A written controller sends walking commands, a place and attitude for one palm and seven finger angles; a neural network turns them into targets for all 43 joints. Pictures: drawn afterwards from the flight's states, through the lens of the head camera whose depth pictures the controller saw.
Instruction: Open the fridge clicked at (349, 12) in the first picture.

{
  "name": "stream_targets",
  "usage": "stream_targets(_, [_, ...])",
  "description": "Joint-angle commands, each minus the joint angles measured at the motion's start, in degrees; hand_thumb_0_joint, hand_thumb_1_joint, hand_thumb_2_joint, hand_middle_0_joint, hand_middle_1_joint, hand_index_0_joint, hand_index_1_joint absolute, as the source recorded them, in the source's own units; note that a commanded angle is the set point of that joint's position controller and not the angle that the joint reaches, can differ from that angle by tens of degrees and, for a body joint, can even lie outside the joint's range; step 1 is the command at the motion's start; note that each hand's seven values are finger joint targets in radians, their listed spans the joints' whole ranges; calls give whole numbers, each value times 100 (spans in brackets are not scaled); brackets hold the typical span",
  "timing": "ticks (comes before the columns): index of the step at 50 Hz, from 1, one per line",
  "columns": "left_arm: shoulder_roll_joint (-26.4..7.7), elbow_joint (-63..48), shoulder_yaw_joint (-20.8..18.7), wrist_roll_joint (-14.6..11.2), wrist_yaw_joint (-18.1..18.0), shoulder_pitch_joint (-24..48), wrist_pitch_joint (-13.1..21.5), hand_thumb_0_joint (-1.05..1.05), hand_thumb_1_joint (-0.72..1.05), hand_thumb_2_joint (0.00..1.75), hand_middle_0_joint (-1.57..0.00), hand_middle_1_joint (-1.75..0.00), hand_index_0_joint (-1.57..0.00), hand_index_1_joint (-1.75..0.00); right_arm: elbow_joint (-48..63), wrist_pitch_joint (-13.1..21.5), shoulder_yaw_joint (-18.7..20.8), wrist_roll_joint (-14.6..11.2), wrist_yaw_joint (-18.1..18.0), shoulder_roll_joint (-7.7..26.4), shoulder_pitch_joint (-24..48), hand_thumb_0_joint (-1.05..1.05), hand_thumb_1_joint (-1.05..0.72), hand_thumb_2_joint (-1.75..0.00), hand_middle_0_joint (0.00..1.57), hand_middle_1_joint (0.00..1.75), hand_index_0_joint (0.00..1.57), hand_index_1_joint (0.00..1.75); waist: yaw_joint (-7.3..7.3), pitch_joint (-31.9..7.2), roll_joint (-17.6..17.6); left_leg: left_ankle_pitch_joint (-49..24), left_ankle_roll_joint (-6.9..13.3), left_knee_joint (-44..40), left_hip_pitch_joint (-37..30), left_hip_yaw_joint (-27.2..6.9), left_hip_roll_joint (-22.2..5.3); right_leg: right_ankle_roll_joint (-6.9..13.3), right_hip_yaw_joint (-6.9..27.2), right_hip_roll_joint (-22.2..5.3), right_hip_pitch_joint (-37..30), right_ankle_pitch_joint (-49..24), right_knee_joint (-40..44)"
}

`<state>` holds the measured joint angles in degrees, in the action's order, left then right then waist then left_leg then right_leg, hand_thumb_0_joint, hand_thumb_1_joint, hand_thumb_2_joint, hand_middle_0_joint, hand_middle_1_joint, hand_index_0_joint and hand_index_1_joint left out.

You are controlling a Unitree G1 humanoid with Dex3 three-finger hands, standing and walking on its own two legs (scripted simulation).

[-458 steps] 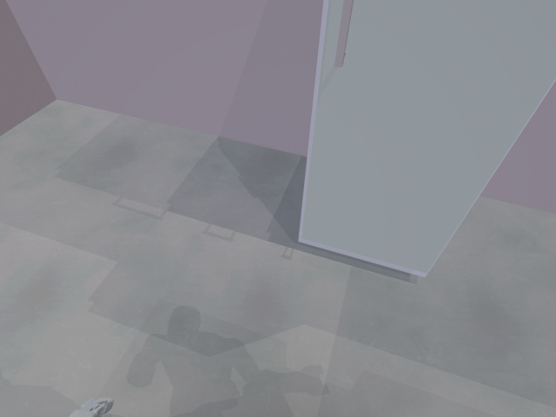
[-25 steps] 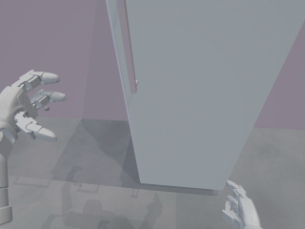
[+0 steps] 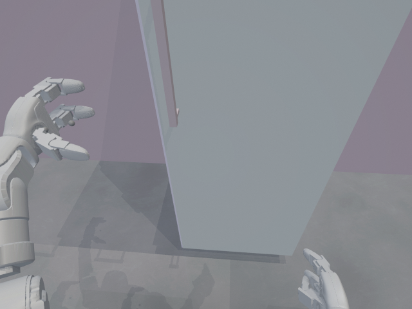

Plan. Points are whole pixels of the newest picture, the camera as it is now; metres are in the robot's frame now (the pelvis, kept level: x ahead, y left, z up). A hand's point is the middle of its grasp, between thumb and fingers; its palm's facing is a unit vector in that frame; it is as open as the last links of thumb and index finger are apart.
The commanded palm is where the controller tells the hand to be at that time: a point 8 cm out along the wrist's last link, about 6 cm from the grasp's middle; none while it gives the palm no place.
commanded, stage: move the hooked fingers beside the handle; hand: left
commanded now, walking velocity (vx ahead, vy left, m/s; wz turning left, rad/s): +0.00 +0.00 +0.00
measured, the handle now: (167, 57) +0.53 +0.14 +0.27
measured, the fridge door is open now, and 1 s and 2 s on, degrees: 0 0 0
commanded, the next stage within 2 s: none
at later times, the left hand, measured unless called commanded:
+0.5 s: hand (96, 111) +0.38 +0.24 +0.23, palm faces +0.06 -1.00 -0.03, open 14.0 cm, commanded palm +0.36 +0.29 +0.23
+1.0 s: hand (131, 93) +0.45 +0.21 +0.22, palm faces +0.05 -1.00 -0.01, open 14.0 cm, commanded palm +0.43 +0.26 +0.22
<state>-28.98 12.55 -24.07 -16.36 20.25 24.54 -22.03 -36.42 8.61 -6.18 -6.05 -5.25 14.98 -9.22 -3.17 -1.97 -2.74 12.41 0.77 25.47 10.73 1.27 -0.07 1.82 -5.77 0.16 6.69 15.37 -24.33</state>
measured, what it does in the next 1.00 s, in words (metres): stands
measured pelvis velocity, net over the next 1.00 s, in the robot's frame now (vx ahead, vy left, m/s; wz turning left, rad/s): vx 0.01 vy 0.01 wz -0.02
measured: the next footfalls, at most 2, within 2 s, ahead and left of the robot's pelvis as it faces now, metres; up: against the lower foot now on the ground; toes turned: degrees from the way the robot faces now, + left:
none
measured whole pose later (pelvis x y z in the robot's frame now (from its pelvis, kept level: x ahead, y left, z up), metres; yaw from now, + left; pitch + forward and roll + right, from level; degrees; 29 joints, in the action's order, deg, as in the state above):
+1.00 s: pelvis +0.01 +0.01 +0.00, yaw -1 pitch +2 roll +0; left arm -27.1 44.5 -17.7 -9.8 12.1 48.8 -13.2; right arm -39.1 4.9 -3.8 -5.1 -5.3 16.0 -16.0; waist 1.8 -2.2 -2.1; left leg 12.6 1.2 25.4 14.7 2.6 -0.3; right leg 1.5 -4.3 0.4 11.1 14.8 -23.9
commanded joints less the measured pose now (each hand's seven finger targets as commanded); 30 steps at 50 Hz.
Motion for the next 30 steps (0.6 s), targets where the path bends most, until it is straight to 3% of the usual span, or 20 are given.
stream_targets(1, [-1385,-1088,-150,50,-40,2411,269,0,-50,30,-30,-120,-30,-120,1018,272,347,-4,-37,672,833,0,-90,-90,20,30,20,30,67,-1234,-176,-1094,154,-198,-879,-337,86,-50,344,-48,300,-1431,337])
stream_targets(2, [-1443,-1161,-199,15,-22,2373,382,0,-50,30,-30,-120,-30,-120,1026,273,355,6,-27,667,806,0,-90,-90,20,30,20,30,61,-1318,78,-1227,171,-159,-922,-332,48,-58,345,-30,230,-1582,329])
stream_targets(5, [-1569,-1094,-303,-36,16,2773,660,0,-50,30,-30,-120,-30,-120,988,274,355,16,-63,675,711,0,-90,-90,20,30,20,30,125,-1444,64,-1205,178,-152,-995,-324,77,-62,361,-12,224,-1649,310])
stream_targets(6, [-1503,-1098,-228,-37,16,3008,754,0,-50,30,-30,-120,-30,-120,953,285,355,17,-76,675,700,0,-90,-90,20,30,20,30,165,-1415,-106,-1192,170,-163,-1045,-320,83,-51,360,-5,275,-1610,322])
stream_targets(7, [-1553,-1130,-282,-49,-10,2976,827,0,-50,30,-30,-120,-30,-120,947,302,369,34,-59,672,675,0,-90,-90,20,30,20,30,117,-1425,-60,-1258,171,-156,-1072,-335,62,-43,361,4,266,-1631,331])
stream_targets(8, [-1573,-1115,-320,-28,-44,3002,848,0,-50,30,-30,-120,-30,-120,953,322,362,40,-56,676,696,0,-90,-90,20,30,20,30,81,-1455,-275,-1245,160,-181,-1064,-345,82,-22,371,-16,238,-1615,314])
stream_targets(11, [-1440,-535,-237,56,-161,2872,704,0,-50,30,-30,-120,-30,-120,867,269,375,32,-67,696,592,0,-90,-90,20,30,20,30,99,-1228,-225,-1198,142,-216,-890,-314,75,-20,333,-24,332,-1578,315])
stream_targets(12, [-1565,-357,-345,73,-188,2668,649,0,-50,30,-30,-120,-30,-120,843,240,401,33,-43,725,541,0,-90,-90,20,30,20,30,50,-1186,-31,-1224,149,-205,-807,-294,48,-32,340,-25,293,-1610,338])
stream_targets(13, [-1537,-324,-321,92,-201,2669,586,0,-50,30,-30,-120,-30,-120,861,216,399,22,-37,727,565,0,-90,-90,20,30,20,30,60,-1148,-48,-1211,156,-222,-750,-281,51,-38,348,-40,297,-1638,321])
stream_targets(18, [-1526,-482,-262,122,-225,2857,622,0,-50,30,-30,-120,-30,-120,964,148,437,27,4,734,505,0,-90,-90,20,30,20,30,79,-1455,92,-1536,175,-150,-843,-272,42,-41,358,-36,152,-2037,220])
stream_targets(21, [-1444,-756,-167,124,-214,3239,823,0,-50,30,-30,-120,-30,-120,976,148,451,47,-2,716,450,0,-90,-90,20,30,20,30,146,-1709,-188,-1711,170,-105,-1097,-254,40,-25,371,-13,156,-2152,193])
stream_targets(22, [-1475,-691,-167,111,-226,3227,878,0,-50,30,-30,-120,-30,-120,950,143,453,33,-1,709,433,0,-90,-90,20,30,20,30,159,-1620,-18,-1694,181,-90,-1068,-243,25,-30,362,-1,187,-2112,226])
stream_targets(24, [-1198,-463,95,124,-247,3529,870,0,-50,30,-30,-120,-30,-120,869,142,445,33,-28,713,398,0,-90,-90,20,30,20,30,263,-1447,-125,-1541,179,-108,-1056,-256,31,-32,369,3,371,-1974,251])
stream_targets(25, [-1246,-364,88,142,-278,3677,874,0,-50,30,-30,-120,-30,-120,803,132,455,32,-42,732,345,0,-90,-90,20,30,20,30,303,-1379,-184,-1425,163,-137,-1044,-280,17,-25,347,15,457,-1813,287])
stream_targets(28, [-1334,40,42,208,-370,3582,768,0,-50,30,-30,-120,-30,-120,768,86,457,31,-52,770,310,0,-90,-90,20,30,20,30,243,-1290,-111,-1305,168,-176,-875,-288,27,-15,363,-5,445,-1682,312])
stream_targets(30, [-1065,404,314,256,-439,3841,685,0,-50,30,-30,-120,-30,-120,701,46,454,28,-74,758,267,0,-90,-90,20,30,20,30,340,-1141,-28,-1096,164,-202,-796,-295,18,-28,355,-7,599,-1476,354])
